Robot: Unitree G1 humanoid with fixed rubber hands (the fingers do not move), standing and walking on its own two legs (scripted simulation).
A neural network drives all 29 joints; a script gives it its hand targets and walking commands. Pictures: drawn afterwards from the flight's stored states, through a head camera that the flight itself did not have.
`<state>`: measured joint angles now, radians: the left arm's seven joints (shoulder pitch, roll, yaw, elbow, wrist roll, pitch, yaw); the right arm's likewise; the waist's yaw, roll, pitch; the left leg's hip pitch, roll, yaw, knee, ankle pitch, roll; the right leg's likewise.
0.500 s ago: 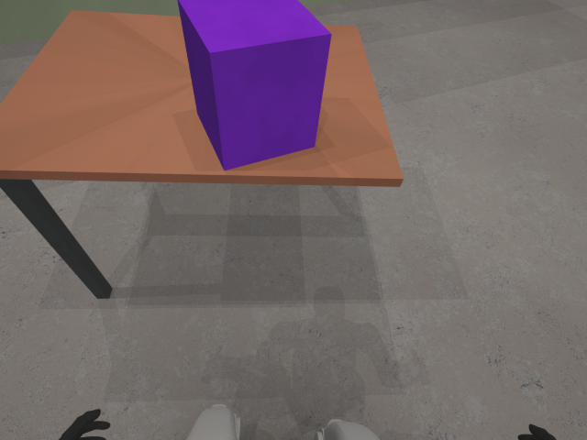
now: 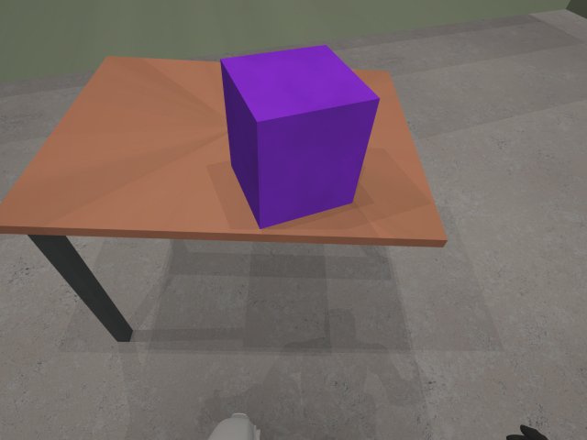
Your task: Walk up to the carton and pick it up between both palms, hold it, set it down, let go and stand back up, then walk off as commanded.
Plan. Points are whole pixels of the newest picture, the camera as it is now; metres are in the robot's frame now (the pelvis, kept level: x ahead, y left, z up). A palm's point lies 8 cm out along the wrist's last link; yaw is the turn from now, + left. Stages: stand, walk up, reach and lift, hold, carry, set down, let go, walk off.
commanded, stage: walk up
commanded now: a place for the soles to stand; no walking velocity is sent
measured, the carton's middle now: (292, 137) +0.64 +0.03 +0.04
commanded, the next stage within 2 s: none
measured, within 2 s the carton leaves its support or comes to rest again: neither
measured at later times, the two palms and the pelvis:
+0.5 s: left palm (61, 400) +0.19 +0.34 -0.09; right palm (514, 415) +0.19 -0.31 -0.10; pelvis +0.12 +0.01 +0.00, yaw -1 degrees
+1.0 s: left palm (62, 358) +0.25 +0.36 -0.10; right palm (479, 372) +0.25 -0.28 -0.10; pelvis +0.17 +0.04 -0.01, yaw -1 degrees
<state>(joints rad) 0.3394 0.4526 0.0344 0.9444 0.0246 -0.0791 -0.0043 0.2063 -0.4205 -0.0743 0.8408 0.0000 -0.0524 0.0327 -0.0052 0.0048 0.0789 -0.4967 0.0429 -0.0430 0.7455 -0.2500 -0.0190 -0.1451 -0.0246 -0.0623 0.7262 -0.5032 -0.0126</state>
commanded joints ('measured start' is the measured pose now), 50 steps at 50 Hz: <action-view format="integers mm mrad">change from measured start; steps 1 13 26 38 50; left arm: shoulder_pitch -78 -89 -61 -153 -173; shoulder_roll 79 188 317 157 308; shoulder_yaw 53 71 101 36 87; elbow -153 -74 -51 -67 -48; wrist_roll -40 -10 -15 -44 -12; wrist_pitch -34 -17 -28 12 -3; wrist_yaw -6 -1 55 54 58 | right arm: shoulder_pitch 298 120 35 68 -45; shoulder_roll -359 -279 -221 -232 -207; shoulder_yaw -117 -78 -69 -52 -42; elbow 0 -82 -40 -26 -40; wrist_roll -25 -29 -21 -19 -10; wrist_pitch -44 -10 42 -3 41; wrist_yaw -20 4 -4 -56 -35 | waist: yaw -138 -60 29 -37 14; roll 371 157 -54 155 -141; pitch -185 -68 2 -114 -103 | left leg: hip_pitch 625 250 -141 393 -33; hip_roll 211 217 37 207 9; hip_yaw -588 -379 -13 -276 -2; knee -415 -405 306 -150 218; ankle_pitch -282 -425 -218 679 -343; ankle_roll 238 268 33 198 46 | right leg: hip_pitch -569 -489 -131 -477 -117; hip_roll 98 -44 -302 -48 -355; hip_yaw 53 31 448 63 434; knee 594 179 -349 254 -240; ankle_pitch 27 133 -67 -67 195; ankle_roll -31 8 -222 1 -267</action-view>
